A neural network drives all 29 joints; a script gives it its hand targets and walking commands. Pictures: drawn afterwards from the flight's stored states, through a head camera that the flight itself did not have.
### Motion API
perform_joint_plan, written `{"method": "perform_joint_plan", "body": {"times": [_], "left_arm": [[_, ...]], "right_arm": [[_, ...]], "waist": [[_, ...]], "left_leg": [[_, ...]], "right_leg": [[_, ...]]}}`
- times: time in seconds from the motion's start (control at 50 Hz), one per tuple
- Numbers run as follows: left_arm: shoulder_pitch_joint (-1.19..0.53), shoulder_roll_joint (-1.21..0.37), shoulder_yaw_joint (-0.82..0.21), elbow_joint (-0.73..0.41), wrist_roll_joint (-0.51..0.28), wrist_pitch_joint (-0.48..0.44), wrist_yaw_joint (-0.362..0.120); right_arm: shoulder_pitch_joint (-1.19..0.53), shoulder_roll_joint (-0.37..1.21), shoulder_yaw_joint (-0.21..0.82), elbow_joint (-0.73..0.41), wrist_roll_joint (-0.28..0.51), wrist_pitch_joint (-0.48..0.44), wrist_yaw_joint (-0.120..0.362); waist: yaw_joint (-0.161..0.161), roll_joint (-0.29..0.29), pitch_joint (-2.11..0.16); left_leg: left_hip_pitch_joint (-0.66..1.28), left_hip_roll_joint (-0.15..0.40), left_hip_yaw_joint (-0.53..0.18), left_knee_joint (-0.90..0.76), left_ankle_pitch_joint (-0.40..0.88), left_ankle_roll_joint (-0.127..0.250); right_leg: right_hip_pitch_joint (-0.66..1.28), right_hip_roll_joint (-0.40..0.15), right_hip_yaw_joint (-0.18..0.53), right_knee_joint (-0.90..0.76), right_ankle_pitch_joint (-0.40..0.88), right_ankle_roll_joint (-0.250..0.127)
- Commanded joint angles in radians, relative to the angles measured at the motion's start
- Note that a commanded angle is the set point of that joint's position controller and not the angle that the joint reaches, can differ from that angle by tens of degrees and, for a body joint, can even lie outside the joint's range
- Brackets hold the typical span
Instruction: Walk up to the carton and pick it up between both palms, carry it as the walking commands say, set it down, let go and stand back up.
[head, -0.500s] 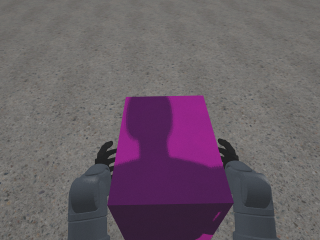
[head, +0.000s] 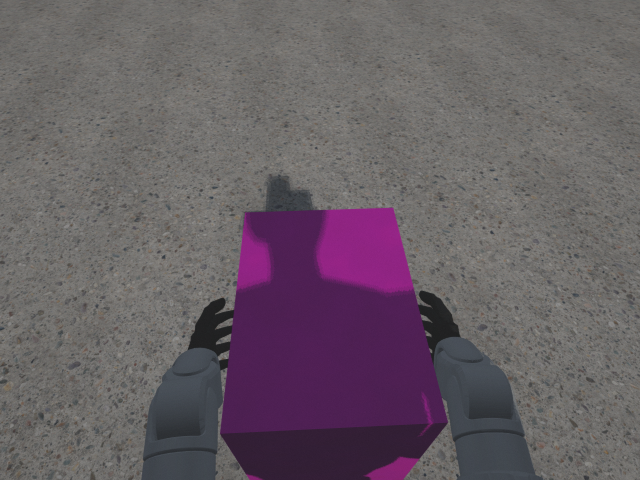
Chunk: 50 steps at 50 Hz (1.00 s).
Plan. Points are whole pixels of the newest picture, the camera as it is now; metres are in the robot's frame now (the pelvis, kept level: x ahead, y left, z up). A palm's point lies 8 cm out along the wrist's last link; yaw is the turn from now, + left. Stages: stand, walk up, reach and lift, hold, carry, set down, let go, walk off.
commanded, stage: hold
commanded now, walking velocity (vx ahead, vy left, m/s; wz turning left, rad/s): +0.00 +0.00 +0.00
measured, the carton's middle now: (324, 352) +0.29 +0.03 -0.05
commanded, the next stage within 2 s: set down in 0.28 s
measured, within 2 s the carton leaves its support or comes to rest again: neither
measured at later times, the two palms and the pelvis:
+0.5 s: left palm (196, 344) +0.26 +0.19 +0.02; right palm (434, 342) +0.29 -0.11 +0.02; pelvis -0.01 +0.02 +0.00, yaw -2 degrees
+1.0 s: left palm (218, 357) +0.28 +0.19 -0.06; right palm (423, 349) +0.32 -0.11 -0.06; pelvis -0.03 +0.00 -0.03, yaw -2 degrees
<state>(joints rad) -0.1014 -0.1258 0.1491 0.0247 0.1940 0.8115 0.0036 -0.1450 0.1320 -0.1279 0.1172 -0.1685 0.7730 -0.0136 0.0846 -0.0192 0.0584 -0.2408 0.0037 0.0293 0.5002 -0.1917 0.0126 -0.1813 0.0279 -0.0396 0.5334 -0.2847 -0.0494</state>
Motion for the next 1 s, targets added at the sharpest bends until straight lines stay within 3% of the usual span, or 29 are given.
{"method": "perform_joint_plan", "body": {"times": [0.0,0.04,0.1,0.26,0.28,0.32,0.4,0.46,0.54,0.64,0.74,0.98], "left_arm": [[-0.523,-0.647,-0.625,-0.343,-0.271,-0.131,-0.150],[-0.516,-0.610,-0.628,-0.317,-0.282,-0.114,-0.120],[-0.436,-0.604,-0.582,-0.210,-0.262,-0.093,-0.102],[-0.473,-0.724,-0.515,-0.046,-0.218,-0.075,-0.119],[-0.534,-0.750,-0.483,0.053,-0.172,-0.077,-0.138],[-0.533,-0.817,-0.470,0.085,-0.168,-0.095,-0.144],[-0.614,-0.871,-0.386,0.195,-0.132,-0.138,-0.164],[-0.725,-0.903,-0.361,0.258,-0.118,-0.174,-0.184],[-0.824,-0.926,-0.337,0.325,-0.096,-0.222,-0.202],[-0.837,-0.926,-0.262,0.412,-0.037,-0.285,-0.207],[-0.828,-0.893,-0.218,0.442,-0.004,-0.353,-0.206],[-0.877,-0.825,-0.221,0.430,-0.003,-0.504,-0.234]], "right_arm": [[-0.502,0.787,0.558,-0.288,0.236,-0.140,0.086],[-0.487,0.733,0.568,-0.277,0.242,-0.142,0.086],[-0.437,0.703,0.548,-0.208,0.209,-0.130,0.094],[-0.510,0.764,0.461,-0.032,0.125,-0.114,0.135],[-0.484,0.827,0.475,0.059,0.135,-0.108,0.157],[-0.520,0.849,0.471,0.076,0.123,-0.122,0.178],[-0.659,0.870,0.400,0.166,0.077,-0.176,0.214],[-0.751,0.893,0.341,0.247,0.046,-0.225,0.229],[-0.814,0.912,0.270,0.348,0.011,-0.283,0.240],[-0.848,0.916,0.203,0.454,-0.022,-0.347,0.244],[-0.859,0.912,0.188,0.485,-0.027,-0.407,0.234],[-0.883,0.946,0.247,0.461,-0.013,-0.531,0.176]], "waist": [[0.004,-0.010,-0.478],[0.000,0.039,-0.450],[0.013,0.055,-0.377],[-0.024,0.006,-0.235],[-0.024,0.067,-0.219],[-0.008,0.056,-0.234],[0.023,0.010,-0.209],[0.012,0.011,-0.226],[-0.009,0.030,-0.258],[0.009,0.038,-0.275],[0.028,0.021,-0.330],[0.053,-0.034,-0.547]], "left_leg": [[0.258,-0.111,-0.117,0.025,0.293,0.015],[0.295,-0.108,-0.114,0.025,0.280,-0.001],[0.311,-0.102,-0.109,0.011,0.244,-0.003],[0.309,-0.085,-0.119,-0.051,0.139,0.007],[0.289,-0.036,-0.130,-0.066,0.187,-0.007],[0.263,-0.039,-0.133,-0.086,0.203,-0.012],[0.261,-0.039,-0.128,-0.086,0.071,-0.001],[0.281,-0.038,-0.129,-0.067,0.000,0.004],[0.280,-0.036,-0.129,-0.041,-0.026,0.005],[0.221,-0.041,-0.123,-0.003,-0.011,0.011],[0.164,-0.051,-0.114,0.053,0.058,0.025],[-0.012,-0.081,-0.099,0.210,0.191,0.056]], "right_leg": [[0.014,0.017,0.195,-0.058,0.365,0.026],[-0.060,0.022,0.187,-0.059,0.276,0.015],[-0.112,0.020,0.182,-0.084,0.155,0.001],[-0.149,0.017,0.175,-0.134,-0.010,-0.011],[-0.079,0.021,0.181,-0.158,0.118,-0.011],[-0.013,0.030,0.166,-0.144,0.167,-0.007],[-0.061,0.022,0.167,-0.134,0.042,-0.014],[-0.115,0.019,0.171,-0.117,-0.031,-0.027],[-0.154,0.019,0.171,-0.092,-0.048,-0.039],[-0.206,0.025,0.170,-0.052,-0.045,-0.044],[-0.269,0.034,0.173,0.002,-0.007,-0.034],[-0.382,0.050,0.186,0.118,0.103,0.010]]}}
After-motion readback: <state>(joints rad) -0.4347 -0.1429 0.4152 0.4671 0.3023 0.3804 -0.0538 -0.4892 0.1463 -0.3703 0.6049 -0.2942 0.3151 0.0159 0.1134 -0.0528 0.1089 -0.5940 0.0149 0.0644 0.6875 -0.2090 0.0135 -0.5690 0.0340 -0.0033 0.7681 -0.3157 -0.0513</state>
